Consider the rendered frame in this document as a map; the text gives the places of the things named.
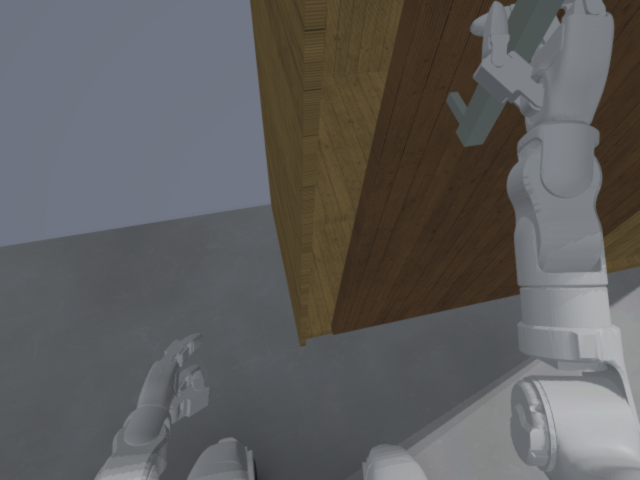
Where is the handle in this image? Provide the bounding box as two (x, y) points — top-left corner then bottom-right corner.
(446, 0), (564, 147)

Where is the robot left hand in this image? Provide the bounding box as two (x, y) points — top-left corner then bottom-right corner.
(137, 333), (209, 424)

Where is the right robot upper arm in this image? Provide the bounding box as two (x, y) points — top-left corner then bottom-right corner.
(510, 375), (640, 480)

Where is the robot right hand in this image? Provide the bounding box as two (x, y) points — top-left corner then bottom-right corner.
(470, 0), (614, 133)

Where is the robot left forearm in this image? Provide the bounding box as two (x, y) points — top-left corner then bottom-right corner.
(94, 406), (172, 480)

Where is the robot right forearm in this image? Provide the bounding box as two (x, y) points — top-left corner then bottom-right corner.
(507, 121), (640, 441)

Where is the wardrobe door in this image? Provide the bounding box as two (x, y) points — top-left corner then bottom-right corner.
(603, 211), (640, 262)
(331, 0), (640, 335)

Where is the robot left thigh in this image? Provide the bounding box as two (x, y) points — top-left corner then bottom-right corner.
(187, 441), (255, 480)

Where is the robot thigh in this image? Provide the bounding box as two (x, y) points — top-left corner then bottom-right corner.
(362, 445), (428, 480)
(187, 441), (255, 480)

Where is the robot right thigh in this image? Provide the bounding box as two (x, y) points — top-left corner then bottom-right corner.
(362, 445), (428, 480)

